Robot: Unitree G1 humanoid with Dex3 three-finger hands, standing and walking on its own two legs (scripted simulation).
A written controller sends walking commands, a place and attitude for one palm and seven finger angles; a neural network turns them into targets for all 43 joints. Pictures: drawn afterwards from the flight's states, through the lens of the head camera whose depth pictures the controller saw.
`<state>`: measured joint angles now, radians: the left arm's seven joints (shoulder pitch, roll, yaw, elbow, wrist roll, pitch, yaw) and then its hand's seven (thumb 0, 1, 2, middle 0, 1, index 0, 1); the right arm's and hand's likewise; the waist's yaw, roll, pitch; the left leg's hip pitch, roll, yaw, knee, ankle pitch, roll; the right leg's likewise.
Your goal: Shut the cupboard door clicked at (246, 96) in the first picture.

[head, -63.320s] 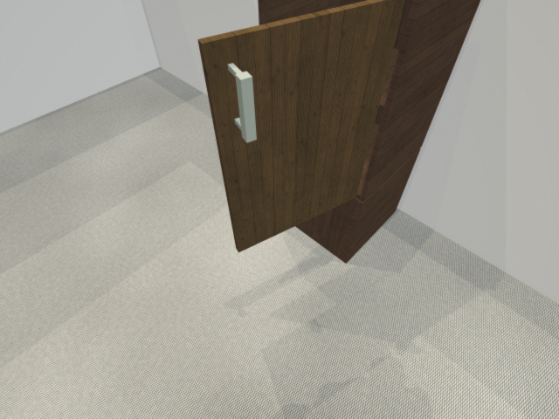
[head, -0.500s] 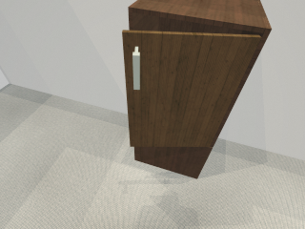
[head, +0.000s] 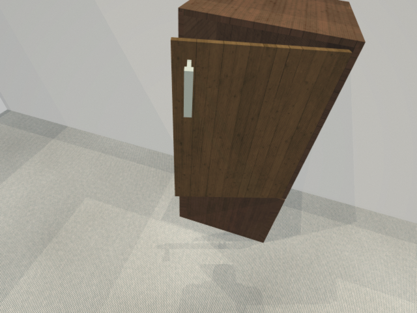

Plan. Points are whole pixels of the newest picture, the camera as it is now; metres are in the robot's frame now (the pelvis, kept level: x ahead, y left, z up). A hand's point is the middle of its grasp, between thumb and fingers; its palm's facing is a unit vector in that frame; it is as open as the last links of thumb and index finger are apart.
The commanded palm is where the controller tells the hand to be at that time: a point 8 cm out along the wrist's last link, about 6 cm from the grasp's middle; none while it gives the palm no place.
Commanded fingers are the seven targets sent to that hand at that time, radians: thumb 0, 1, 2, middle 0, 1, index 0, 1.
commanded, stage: look again from close up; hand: left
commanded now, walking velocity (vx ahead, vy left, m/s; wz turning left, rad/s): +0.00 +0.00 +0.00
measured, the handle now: (188, 89) +0.58 +0.09 +0.15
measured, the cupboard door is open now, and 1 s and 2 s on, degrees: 19 19 19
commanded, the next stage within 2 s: shuffle to correct the standing spot in 0.52 s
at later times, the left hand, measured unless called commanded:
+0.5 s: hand out of the picture +0.01 +0.16 -0.17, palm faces +0.01 -0.99 -0.17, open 7.3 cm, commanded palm none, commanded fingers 0.00 0.90 0.90 -0.20 -0.30 -0.20 -0.30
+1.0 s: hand out of the picture +0.02 +0.12 -0.18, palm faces +0.10 -0.98 -0.15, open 7.3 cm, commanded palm none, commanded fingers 0.00 0.90 0.90 -0.20 -0.30 -0.20 -0.30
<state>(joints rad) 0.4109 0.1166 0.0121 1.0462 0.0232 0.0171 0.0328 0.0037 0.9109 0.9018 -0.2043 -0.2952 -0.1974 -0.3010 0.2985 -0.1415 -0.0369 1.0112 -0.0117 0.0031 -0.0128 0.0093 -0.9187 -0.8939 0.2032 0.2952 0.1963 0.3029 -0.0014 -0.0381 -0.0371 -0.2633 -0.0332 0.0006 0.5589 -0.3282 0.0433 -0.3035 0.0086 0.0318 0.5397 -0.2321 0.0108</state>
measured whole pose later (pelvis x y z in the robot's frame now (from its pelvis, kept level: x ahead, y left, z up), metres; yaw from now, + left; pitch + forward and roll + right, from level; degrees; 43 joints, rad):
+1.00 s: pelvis +0.07 -0.04 +0.00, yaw +3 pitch +1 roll -1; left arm 0.39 0.14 0.02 1.08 0.02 -0.03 0.02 0.00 0.91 0.90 -0.20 -0.29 -0.20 -0.30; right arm 0.35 -0.12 -0.01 1.10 -0.02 -0.01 -0.03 0.01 -0.91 -0.89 0.20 0.30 0.20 0.30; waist 0.00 -0.02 0.00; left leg -0.23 0.01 -0.02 0.61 -0.38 0.03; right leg -0.21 0.04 -0.04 0.54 -0.34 -0.04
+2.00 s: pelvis +0.20 -0.14 +0.01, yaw +4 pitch +0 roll +1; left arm 0.27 0.16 0.00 1.02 0.02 0.00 0.04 0.00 0.92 0.90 -0.20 -0.29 -0.20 -0.30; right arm 0.14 -0.14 -0.03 0.98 -0.02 0.01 -0.02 0.01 -0.92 -0.89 0.20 0.30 0.20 0.30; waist 0.01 0.00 0.06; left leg -0.25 0.00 0.11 0.49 -0.23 0.03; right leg -0.19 -0.03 -0.03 0.52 -0.33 0.00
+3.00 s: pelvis +0.14 -0.10 +0.01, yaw +4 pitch -1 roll -1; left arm 0.37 0.15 -0.01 1.05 0.02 0.01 0.04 0.00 0.91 0.90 -0.20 -0.30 -0.20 -0.30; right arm 0.27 -0.14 -0.03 1.09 -0.01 0.01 -0.01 0.02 -0.92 -0.89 0.20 0.30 0.20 0.30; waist 0.00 -0.03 0.03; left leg -0.29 -0.02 0.13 0.46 -0.16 0.09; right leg -0.22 -0.05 -0.01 0.47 -0.22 0.04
